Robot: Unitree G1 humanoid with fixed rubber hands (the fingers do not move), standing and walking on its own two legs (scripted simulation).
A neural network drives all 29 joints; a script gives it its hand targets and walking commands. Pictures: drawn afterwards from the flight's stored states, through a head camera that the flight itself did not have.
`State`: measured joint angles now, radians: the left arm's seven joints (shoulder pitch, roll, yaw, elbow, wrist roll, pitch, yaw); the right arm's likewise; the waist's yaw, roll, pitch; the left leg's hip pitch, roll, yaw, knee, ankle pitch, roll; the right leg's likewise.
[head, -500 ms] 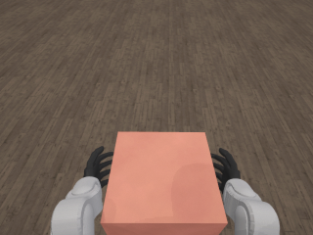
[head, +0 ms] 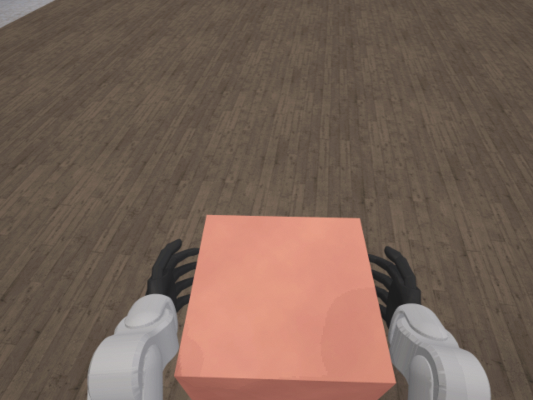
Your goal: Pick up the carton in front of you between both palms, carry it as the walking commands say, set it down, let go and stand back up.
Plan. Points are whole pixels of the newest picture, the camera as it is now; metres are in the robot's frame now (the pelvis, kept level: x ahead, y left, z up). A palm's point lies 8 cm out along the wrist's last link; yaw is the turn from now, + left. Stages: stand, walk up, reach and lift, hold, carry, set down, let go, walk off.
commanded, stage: carry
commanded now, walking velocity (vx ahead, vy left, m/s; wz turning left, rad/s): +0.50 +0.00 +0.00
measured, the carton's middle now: (280, 325) +0.23 +0.00 +0.01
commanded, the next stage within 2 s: none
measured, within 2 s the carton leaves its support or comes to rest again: neither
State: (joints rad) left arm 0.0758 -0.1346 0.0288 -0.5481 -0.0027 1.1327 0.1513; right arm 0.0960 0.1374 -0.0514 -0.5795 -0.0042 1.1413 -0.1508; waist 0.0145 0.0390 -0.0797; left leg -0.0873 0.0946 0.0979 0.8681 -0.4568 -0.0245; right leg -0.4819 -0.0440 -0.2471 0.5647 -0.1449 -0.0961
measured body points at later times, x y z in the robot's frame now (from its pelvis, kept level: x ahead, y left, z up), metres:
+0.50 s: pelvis +0.27 +0.01 +0.01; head +0.28 +0.03 +0.46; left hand +0.52 +0.16 +0.08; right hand +0.51 -0.15 +0.09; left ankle +0.35 +0.09 -0.72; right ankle +0.14 -0.09 -0.70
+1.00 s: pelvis +0.34 +0.00 +0.01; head +0.34 -0.01 +0.46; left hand +0.62 +0.13 +0.04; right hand +0.60 -0.17 +0.04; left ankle +0.35 +0.10 -0.72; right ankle +0.21 -0.10 -0.72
